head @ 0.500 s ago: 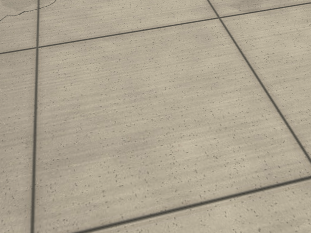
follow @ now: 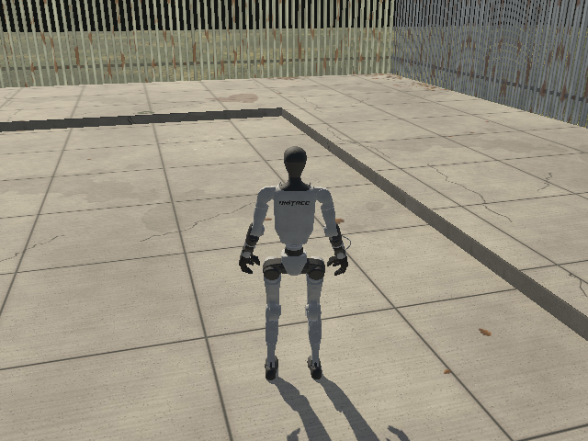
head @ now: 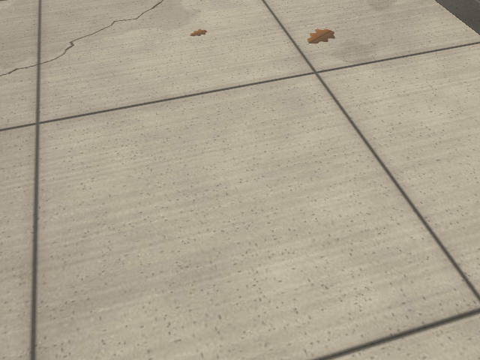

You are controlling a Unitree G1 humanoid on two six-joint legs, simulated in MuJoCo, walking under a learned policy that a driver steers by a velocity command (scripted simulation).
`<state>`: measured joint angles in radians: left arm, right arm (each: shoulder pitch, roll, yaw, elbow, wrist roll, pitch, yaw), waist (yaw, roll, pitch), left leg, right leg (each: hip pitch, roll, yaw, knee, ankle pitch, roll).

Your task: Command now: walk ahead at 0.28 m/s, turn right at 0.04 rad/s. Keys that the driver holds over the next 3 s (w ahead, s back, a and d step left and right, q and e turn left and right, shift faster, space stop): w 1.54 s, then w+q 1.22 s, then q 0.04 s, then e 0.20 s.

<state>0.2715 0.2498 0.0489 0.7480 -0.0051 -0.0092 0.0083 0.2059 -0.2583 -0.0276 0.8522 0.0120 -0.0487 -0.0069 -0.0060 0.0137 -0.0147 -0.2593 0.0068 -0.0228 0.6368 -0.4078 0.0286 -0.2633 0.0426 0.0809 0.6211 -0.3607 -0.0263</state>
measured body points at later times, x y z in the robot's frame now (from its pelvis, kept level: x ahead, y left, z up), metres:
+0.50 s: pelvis +0.20 -0.02 -0.01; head +0.24 -0.02 +0.44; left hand +0.46 +0.20 -0.06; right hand +0.14 -0.30 -0.14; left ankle -0.01 +0.13 -0.72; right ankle +0.33 -0.12 -0.73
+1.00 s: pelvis +0.46 +0.00 +0.01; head +0.48 +0.01 +0.46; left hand +0.47 +0.29 -0.12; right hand +0.67 -0.23 -0.07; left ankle +0.61 +0.13 -0.71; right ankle +0.33 -0.13 -0.73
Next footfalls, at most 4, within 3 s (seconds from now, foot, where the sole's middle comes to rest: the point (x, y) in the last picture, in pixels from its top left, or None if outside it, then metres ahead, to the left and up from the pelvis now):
0.50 right None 0.37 -0.13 -0.76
1.04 left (209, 324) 0.64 0.13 -0.76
1.58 right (283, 236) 0.95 -0.11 -0.76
2.12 left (205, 180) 1.21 0.17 -0.76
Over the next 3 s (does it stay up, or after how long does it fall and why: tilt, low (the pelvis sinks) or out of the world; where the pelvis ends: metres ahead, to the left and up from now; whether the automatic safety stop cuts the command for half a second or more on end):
stays up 1.50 0.21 0.02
